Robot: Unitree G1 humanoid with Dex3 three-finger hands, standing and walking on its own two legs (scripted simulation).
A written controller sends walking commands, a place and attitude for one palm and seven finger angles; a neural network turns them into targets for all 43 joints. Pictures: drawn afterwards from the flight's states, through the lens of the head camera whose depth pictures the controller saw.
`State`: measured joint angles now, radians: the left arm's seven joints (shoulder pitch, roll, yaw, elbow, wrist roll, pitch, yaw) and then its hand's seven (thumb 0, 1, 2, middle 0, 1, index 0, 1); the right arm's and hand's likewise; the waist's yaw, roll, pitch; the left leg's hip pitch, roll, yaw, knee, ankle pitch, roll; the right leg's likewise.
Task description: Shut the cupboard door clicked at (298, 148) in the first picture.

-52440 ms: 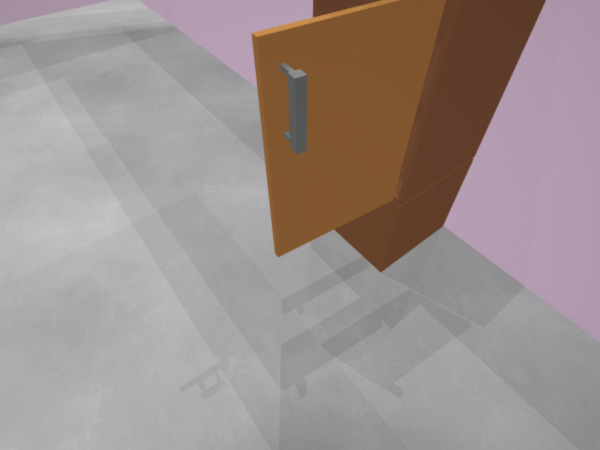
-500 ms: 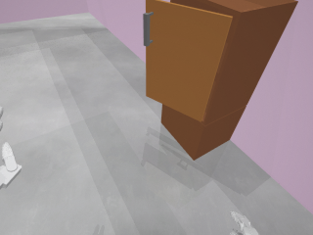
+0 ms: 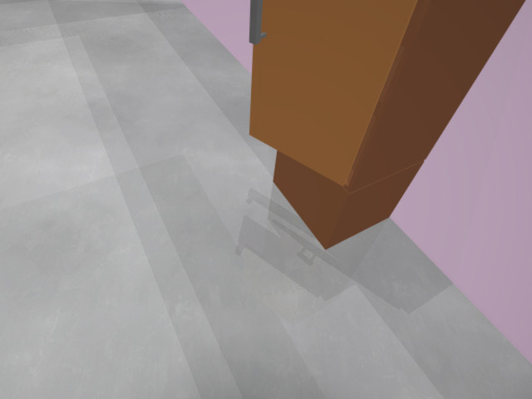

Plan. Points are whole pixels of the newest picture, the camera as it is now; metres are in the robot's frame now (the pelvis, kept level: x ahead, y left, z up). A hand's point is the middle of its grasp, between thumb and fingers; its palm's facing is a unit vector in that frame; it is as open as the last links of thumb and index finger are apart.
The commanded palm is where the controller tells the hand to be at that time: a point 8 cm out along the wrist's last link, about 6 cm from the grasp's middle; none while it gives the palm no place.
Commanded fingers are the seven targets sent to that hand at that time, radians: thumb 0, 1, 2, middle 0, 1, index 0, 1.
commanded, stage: let the arm hang, fingers relaxed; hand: left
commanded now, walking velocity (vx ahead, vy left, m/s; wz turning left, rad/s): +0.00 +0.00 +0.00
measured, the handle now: (260, 11) +1.02 +0.08 +0.12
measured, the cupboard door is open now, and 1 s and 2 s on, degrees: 23 23 23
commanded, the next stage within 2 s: look to check the result in 0.66 s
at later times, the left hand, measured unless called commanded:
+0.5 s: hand out of the picture +0.07 +0.21 -0.15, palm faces -0.03 -0.96 -0.28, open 7.4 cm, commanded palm none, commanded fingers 0.00 0.90 0.90 -0.20 -0.30 -0.20 -0.30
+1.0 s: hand out of the picture +0.08 +0.21 -0.15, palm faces -0.02 -0.95 -0.31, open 7.4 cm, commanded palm none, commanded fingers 0.00 0.90 0.90 -0.20 -0.30 -0.20 -0.30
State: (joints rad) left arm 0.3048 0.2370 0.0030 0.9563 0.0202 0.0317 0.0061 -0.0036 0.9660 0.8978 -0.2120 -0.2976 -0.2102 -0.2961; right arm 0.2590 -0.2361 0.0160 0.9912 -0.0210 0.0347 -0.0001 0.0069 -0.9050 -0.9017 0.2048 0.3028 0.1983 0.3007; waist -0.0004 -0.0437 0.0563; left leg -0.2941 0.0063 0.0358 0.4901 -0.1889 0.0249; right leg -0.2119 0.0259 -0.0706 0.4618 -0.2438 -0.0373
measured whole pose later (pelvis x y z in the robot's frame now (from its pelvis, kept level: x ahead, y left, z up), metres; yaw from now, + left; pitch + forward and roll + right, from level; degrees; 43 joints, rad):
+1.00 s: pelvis +0.04 -0.02 +0.01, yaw -1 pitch -1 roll +0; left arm 0.20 0.28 0.02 1.14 0.01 -0.01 0.01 0.00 0.91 0.90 -0.21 -0.30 -0.20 -0.30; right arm 0.17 -0.28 0.00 1.12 -0.01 0.00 -0.02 0.00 -0.90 -0.90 0.21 0.30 0.20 0.30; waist 0.00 0.01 0.02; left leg -0.13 0.01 0.06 0.32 -0.17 0.00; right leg -0.06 0.04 -0.04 0.30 -0.22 -0.05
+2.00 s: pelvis +0.02 +0.04 -0.01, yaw +15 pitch +1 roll -1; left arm 0.17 0.24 0.08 0.96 0.03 0.07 0.01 0.01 0.91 0.90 -0.20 -0.30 -0.20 -0.30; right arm 0.24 -0.17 -0.03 0.97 -0.03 0.04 0.00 0.00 -0.90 -0.90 0.21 0.30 0.20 0.30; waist -0.02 -0.02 0.11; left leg -0.37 -0.02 0.02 0.60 -0.24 0.04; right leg -0.43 -0.06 -0.03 1.08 -0.45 0.04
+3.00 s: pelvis +0.15 +0.18 +0.00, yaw +50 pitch -1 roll +0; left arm 0.21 0.21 0.07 0.92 0.04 0.00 -0.03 0.01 0.91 0.90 -0.20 -0.30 -0.20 -0.29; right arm 0.27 -0.17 -0.02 0.97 -0.02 -0.04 0.00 0.00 -0.91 -0.90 0.21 0.30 0.20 0.30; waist 0.00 -0.03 0.06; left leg -0.13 -0.05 0.06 0.39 -0.26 0.07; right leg -0.59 -0.14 -0.03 0.97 -0.20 0.05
